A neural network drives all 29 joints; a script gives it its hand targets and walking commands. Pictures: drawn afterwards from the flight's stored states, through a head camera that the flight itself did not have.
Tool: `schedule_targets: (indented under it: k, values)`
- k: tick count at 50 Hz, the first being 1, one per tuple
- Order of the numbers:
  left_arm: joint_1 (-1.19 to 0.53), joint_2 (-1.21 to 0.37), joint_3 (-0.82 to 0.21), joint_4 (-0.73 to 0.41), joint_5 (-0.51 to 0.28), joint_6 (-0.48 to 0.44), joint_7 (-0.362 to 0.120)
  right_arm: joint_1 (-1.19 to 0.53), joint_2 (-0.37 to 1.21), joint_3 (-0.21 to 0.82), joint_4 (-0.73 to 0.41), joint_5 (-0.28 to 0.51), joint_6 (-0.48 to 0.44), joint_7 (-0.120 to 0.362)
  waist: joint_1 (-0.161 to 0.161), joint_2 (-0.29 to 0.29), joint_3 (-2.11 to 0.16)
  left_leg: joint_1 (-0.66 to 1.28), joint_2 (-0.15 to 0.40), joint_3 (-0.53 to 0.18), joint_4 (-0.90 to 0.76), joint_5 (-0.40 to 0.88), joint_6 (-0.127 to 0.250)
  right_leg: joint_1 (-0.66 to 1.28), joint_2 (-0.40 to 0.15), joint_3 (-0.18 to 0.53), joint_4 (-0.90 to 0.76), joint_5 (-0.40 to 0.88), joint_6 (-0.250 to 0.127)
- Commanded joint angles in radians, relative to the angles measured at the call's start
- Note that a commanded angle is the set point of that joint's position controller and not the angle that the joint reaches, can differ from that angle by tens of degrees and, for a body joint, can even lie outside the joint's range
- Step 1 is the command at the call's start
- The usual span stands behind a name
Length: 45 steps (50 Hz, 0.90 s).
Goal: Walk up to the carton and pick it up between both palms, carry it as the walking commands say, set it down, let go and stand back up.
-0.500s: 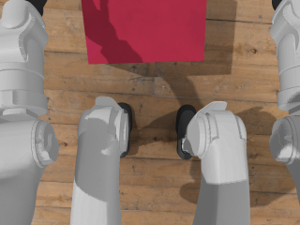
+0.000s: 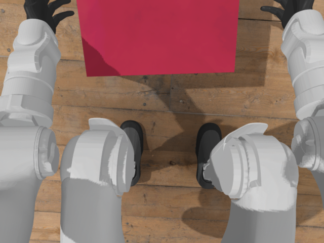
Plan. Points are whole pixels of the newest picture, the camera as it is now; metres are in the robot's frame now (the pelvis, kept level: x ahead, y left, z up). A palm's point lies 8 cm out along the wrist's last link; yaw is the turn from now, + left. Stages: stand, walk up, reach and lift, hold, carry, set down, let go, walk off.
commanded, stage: reach and lift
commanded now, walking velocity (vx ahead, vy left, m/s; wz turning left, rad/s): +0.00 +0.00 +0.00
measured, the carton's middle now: (159, 20) +0.51 +0.03 -0.27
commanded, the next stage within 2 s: none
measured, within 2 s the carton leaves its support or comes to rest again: leaves its support in 1.88 s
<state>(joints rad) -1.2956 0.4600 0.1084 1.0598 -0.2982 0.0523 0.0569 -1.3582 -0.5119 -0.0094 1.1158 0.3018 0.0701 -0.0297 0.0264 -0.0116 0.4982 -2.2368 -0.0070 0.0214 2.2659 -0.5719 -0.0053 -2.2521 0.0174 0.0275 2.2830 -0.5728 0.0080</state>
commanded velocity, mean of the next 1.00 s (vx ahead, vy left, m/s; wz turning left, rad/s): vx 0.00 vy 0.00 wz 0.00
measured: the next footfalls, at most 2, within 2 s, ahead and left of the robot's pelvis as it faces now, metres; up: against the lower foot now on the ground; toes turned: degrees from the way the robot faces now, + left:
none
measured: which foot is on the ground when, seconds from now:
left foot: down 0.00-1.00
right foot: down 0.00-1.00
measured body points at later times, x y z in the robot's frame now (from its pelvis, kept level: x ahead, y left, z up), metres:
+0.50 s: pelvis +0.00 +0.00 +0.00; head +0.37 +0.00 +0.25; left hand +0.50 +0.24 -0.20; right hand +0.53 -0.22 -0.20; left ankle +0.12 +0.12 -0.31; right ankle +0.12 -0.12 -0.31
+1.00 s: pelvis +0.00 +0.00 +0.01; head +0.37 +0.00 +0.25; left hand +0.52 +0.22 -0.19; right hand +0.55 -0.16 -0.19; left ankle +0.12 +0.12 -0.31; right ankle +0.12 -0.12 -0.31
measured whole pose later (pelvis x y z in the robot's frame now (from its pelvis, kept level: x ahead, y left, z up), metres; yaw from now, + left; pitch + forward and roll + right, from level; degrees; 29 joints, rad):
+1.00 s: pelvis +0.00 +0.00 +0.01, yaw +0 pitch +36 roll +1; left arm -1.39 0.40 -0.01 1.25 -0.38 -0.06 0.12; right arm -1.47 -0.37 0.08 1.26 0.30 -0.03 -0.10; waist 0.03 -0.01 0.38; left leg -2.31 0.01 0.02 2.22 -0.54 0.00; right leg -2.32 0.00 0.01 2.24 -0.55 -0.01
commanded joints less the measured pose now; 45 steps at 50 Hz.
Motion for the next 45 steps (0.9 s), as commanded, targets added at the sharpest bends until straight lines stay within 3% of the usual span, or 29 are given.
schedule_targets:
  k: [1,4,9,17,24,36,45]
  values:
    - [-0.21,0.095,0.035,-0.091,-0.017,-0.065,-0.013,-0.247,-0.06,-0.04,-0.183,-0.004,-0.078,-0.004,0.011,-0.058,-1.345,0.504,0.025,-0.014,-0.168,0.389,-0.006,0.6,-0.05,-0.007,-0.158,0.378,0.008]
    - [-0.163,0.09,0.035,-0.055,-0.029,-0.082,-0.013,-0.2,-0.032,-0.025,-0.163,0.015,-0.093,-0.012,0.028,-0.055,-1.363,0.494,0.024,-0.014,-0.153,0.444,-0.001,0.602,-0.046,0.003,-0.147,0.45,0.012]
    - [-0.131,0.062,0.024,-0.028,-0.009,-0.087,-0.008,-0.14,-0.004,-0.014,-0.086,0.017,-0.082,-0.008,0.046,-0.019,-1.293,0.478,0.026,-0.017,-0.166,0.436,-0.008,0.525,-0.041,0.005,-0.155,0.402,0.012]
    - [-0.189,0.038,-0.016,-0.03,-0.042,-0.086,-0.008,-0.19,-0.006,-0.004,-0.084,0.016,-0.082,-0.018,0.015,-0.038,-1.259,0.434,0.031,-0.022,-0.18,0.351,-0.001,0.513,-0.045,0.004,-0.178,0.337,0.009]
    - [-0.262,0.015,-0.043,-0.041,-0.062,-0.083,0.001,-0.255,0.017,0.022,-0.071,0.032,-0.077,-0.019,0.027,-0.029,-1.263,0.46,0.027,-0.024,-0.194,0.324,-0.002,0.512,-0.045,0.003,-0.196,0.287,0.002]
    - [-0.246,-0.06,-0.055,0.067,-0.035,-0.101,0.02,-0.245,0.084,0.039,-0.01,0.005,-0.101,-0.042,0.02,-0.04,-1.251,0.45,0.007,-0.029,-0.198,0.367,-0.007,0.497,-0.025,0.001,-0.21,0.329,0.011]
    - [-0.303,-0.161,-0.138,0.062,-0.072,-0.132,0.021,-0.259,0.162,0.069,0.011,0.002,-0.128,-0.058,-0.024,-0.018,-1.268,0.454,-0.012,-0.035,-0.207,0.389,-0.008,0.505,-0.012,0.0,-0.221,0.364,-0.001]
